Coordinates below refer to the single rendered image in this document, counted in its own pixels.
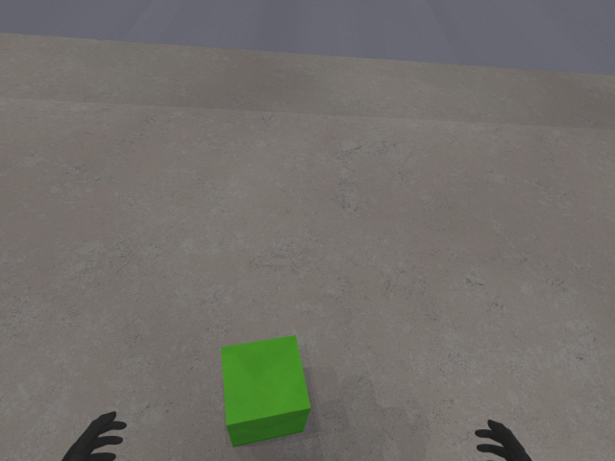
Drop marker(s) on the robot right hand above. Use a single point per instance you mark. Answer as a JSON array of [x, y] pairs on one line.
[[511, 450]]

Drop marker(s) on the robot left hand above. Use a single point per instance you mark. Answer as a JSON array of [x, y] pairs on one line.
[[88, 442]]

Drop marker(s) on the carton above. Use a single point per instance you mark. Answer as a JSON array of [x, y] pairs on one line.
[[265, 391]]

